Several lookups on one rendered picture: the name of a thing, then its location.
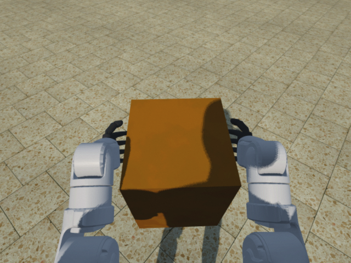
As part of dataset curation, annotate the robot left upper arm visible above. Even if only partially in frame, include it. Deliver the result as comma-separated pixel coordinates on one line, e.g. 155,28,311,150
55,236,120,263

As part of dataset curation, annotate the right robot hand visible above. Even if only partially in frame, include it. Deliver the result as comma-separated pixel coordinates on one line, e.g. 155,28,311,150
228,118,252,162

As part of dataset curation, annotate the carton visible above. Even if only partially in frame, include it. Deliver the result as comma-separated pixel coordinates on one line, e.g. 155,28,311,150
120,98,241,228

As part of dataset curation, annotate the robot right forearm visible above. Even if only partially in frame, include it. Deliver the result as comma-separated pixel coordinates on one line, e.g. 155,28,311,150
237,136,310,263

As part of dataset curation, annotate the robot right upper arm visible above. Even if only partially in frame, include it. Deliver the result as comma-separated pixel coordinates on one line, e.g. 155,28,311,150
242,232,309,263

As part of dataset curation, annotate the robot left forearm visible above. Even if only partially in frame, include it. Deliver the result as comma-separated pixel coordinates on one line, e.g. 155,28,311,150
54,138,120,263

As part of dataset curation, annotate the left robot hand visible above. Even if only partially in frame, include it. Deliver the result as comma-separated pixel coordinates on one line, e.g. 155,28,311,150
102,120,127,163

